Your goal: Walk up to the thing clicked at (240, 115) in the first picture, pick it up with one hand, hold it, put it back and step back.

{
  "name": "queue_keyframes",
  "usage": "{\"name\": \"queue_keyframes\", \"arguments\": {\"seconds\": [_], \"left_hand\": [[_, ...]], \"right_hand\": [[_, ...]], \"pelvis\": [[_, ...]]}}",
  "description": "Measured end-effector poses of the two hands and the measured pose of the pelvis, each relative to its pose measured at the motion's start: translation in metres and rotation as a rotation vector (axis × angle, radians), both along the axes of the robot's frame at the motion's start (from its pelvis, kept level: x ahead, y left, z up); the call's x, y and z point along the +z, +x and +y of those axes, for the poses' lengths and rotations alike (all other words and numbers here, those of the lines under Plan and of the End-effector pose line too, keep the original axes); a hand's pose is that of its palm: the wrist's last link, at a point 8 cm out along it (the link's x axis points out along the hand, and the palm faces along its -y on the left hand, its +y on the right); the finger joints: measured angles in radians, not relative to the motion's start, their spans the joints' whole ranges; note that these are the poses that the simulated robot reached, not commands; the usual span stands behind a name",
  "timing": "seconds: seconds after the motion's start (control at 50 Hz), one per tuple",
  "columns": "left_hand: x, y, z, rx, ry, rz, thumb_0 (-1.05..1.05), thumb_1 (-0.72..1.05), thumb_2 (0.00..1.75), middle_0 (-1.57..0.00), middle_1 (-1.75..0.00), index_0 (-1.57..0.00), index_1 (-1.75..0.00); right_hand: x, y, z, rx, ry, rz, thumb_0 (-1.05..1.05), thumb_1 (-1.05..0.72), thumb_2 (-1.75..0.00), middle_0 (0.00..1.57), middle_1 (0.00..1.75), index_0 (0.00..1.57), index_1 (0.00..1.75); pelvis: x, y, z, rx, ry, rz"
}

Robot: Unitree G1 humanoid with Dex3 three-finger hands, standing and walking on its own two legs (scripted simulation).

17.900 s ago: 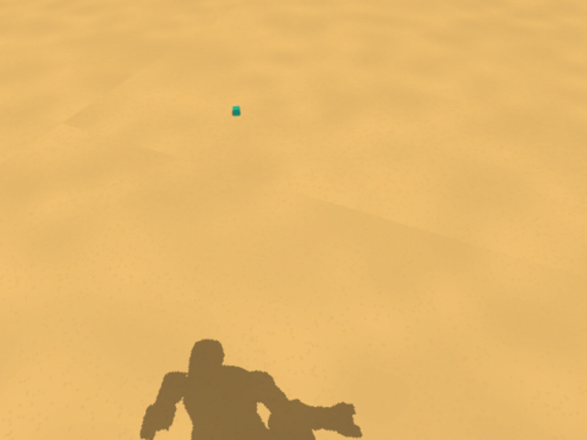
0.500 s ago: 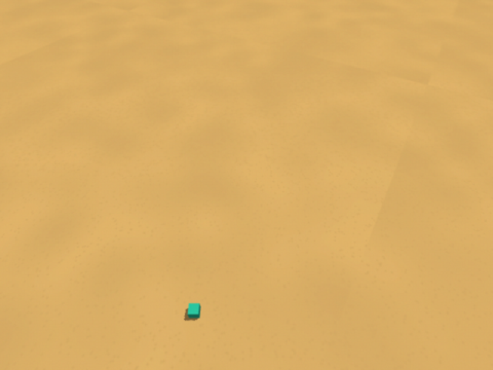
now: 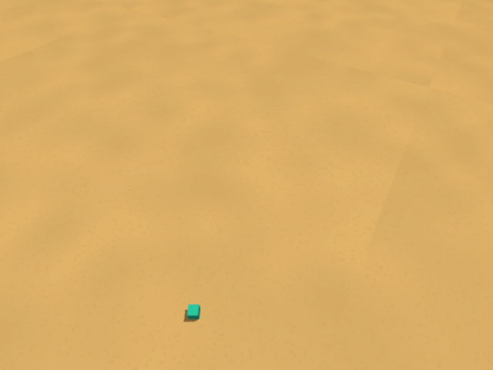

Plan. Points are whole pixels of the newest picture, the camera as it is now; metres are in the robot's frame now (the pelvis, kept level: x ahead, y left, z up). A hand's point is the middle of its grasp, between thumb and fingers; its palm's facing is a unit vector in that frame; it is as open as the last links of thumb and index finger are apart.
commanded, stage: stand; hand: left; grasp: from above
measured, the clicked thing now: (193, 311) +0.47 +0.22 -0.76
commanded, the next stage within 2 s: rise first in 1.04 s
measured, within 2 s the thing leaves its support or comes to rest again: neither
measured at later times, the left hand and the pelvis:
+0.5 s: hand out of the picture +0.09 +0.25 -0.15, palm faces -0.03 -0.94 -0.35, open 7.4 cm; pelvis +0.01 +0.00 +0.00, yaw +0 degrees
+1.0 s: hand out of the picture +0.08 +0.25 -0.16, palm faces -0.03 -0.94 -0.35, open 7.4 cm; pelvis +0.01 -0.01 +0.00, yaw +0 degrees
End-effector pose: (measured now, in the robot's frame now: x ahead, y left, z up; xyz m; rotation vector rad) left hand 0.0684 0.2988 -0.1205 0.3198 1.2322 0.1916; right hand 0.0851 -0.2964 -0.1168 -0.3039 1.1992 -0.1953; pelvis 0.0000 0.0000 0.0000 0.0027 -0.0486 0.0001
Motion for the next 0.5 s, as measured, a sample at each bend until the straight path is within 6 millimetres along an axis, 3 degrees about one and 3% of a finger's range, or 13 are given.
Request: {"name": "queue_keyframes", "arguments": {"seconds": [0.22,0.5], "left_hand": [[0.000,-0.008,-0.001,0.008,0.008,0.030,0.00,0.90,0.89,-0.20,-0.30,-0.20,-0.30],[0.003,0.012,-0.004,-0.002,0.007,-0.007,0.00,0.90,0.89,-0.20,-0.30,-0.20,-0.30]], "right_hand": [[-0.004,-0.002,0.000,0.004,0.011,0.031,0.01,-0.91,-0.90,0.20,0.30,0.21,0.30],[-0.004,-0.001,-0.003,-0.002,0.005,0.037,0.01,-0.91,-0.90,0.20,0.30,0.21,0.30]], "pelvis": [[0.000,0.004,-0.003,0.003,-0.003,0.012],[0.001,0.010,-0.004,0.005,-0.001,0.009]]}}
